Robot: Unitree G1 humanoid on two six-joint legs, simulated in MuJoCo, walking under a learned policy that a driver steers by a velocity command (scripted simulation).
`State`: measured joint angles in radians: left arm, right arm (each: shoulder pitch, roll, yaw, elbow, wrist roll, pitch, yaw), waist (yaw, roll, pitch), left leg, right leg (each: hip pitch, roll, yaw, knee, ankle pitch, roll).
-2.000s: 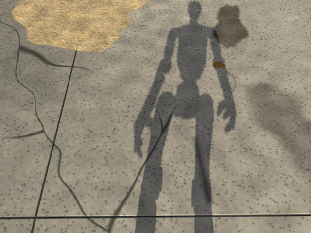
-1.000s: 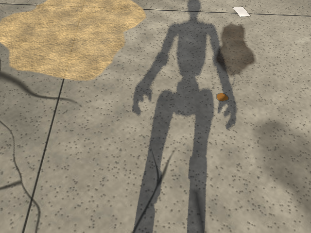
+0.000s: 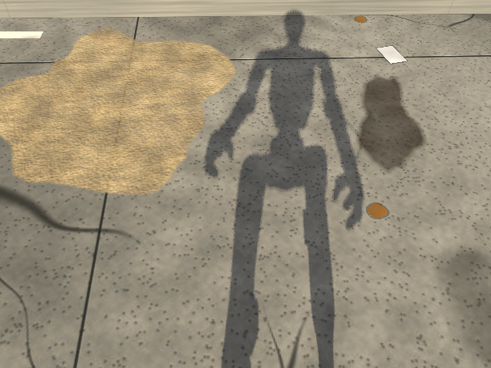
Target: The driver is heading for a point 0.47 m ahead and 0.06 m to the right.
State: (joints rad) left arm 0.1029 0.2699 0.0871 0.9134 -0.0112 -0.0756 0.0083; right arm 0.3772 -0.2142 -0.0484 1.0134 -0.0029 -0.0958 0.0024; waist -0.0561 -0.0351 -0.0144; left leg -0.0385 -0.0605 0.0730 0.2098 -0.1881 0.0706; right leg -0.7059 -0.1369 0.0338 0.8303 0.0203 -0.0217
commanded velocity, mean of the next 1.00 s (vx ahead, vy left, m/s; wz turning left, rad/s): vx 0.30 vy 0.00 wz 0.00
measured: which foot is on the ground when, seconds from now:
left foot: down 0.00-0.26, up 0.28-0.70, down 0.72-1.00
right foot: up 0.00-0.22, down 0.24-0.74, up 0.76-0.96, down 0.98-1.00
